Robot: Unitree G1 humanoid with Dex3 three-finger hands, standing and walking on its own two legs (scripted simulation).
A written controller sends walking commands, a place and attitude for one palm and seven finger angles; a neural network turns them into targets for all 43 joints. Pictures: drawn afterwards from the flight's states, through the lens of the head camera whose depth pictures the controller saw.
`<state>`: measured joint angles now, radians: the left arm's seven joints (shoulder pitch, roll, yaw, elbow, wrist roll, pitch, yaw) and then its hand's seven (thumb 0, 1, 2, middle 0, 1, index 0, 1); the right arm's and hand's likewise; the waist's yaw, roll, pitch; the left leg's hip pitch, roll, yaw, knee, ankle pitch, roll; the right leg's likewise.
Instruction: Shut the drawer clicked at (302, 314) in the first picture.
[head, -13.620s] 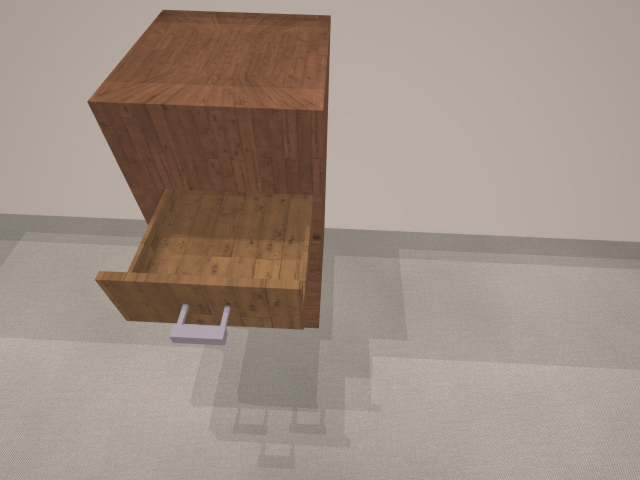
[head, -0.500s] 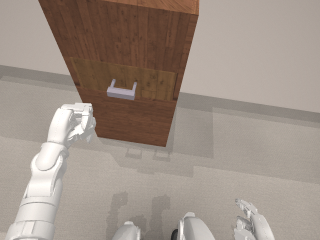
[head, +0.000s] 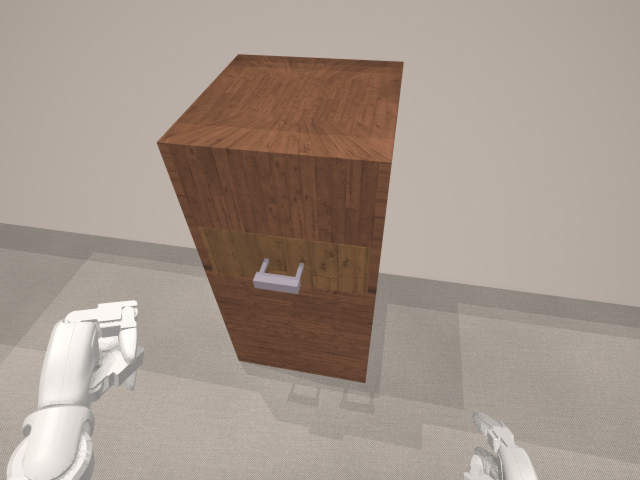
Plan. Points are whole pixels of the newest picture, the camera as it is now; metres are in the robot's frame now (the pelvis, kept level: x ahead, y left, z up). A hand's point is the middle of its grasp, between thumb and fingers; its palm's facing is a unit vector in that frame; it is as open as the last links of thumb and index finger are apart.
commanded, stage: draw the hand back to the body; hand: left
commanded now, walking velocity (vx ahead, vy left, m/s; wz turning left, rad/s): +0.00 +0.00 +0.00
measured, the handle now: (280, 274) +0.59 +0.15 -0.20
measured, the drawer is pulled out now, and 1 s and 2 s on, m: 0.00 0.00 0.00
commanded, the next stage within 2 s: step back with the hand held close in 0.38 s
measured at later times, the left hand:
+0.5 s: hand (69, 397) +0.15 +0.22 +0.17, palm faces +0.39 -0.83 -0.39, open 3.3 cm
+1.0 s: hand (2, 420) +0.13 +0.25 +0.18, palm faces +0.36 -0.79 -0.50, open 3.3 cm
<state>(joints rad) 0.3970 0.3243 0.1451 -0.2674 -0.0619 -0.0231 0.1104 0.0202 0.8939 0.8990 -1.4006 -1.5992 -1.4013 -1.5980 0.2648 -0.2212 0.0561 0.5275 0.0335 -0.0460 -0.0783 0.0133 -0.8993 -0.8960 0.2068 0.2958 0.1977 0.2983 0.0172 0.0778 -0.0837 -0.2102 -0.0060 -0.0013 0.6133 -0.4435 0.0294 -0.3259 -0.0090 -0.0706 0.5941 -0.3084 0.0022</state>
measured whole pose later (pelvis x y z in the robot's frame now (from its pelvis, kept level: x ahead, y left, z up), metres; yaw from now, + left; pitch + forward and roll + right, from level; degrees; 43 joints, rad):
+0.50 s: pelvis -0.03 -0.01 +0.01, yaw -1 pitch -4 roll -1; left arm 0.55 0.33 0.27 -0.46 -0.05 -0.09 0.11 0.02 0.89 0.90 -1.41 -1.60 -1.41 -1.60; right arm 0.26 -0.22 0.03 0.60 0.01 -0.16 -0.07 0.01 -0.90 -0.90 0.21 0.30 0.20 0.30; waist 0.06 0.07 -0.02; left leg -0.07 0.01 0.01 0.51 -0.37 0.01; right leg -0.19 0.01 -0.06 0.49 -0.23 -0.02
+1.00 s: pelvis -0.07 +0.01 +0.01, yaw -2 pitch -1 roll +0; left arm 0.61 0.40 0.38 -0.53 -0.02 -0.24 0.14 0.02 0.88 0.90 -1.41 -1.60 -1.41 -1.60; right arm 0.23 -0.23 -0.02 0.58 0.01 -0.06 -0.07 0.02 -0.90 -0.90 0.20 0.30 0.20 0.30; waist 0.00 0.01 0.01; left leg -0.20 -0.05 0.05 0.51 -0.29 0.06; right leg -0.32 -0.05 -0.02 0.49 -0.15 0.02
